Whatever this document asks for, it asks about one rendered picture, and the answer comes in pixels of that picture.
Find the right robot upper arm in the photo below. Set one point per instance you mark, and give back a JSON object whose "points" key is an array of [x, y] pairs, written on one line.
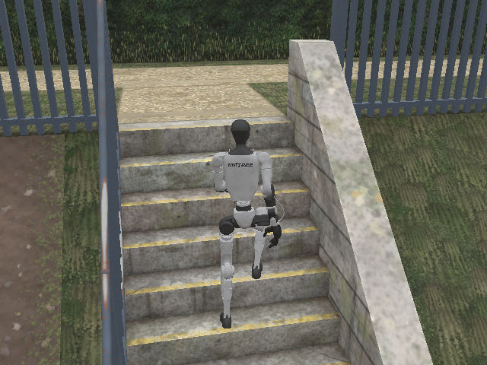
{"points": [[266, 172]]}

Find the robot left thigh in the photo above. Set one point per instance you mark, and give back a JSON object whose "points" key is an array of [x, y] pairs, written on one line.
{"points": [[226, 238]]}

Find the humanoid robot torso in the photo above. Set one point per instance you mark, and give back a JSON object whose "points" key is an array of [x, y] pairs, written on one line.
{"points": [[242, 177]]}

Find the robot right hand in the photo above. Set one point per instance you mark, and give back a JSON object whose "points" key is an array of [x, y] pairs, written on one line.
{"points": [[277, 232]]}

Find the left robot upper arm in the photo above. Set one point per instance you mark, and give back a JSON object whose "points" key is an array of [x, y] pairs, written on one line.
{"points": [[217, 169]]}

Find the robot right forearm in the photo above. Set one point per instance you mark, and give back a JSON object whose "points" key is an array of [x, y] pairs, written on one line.
{"points": [[271, 208]]}

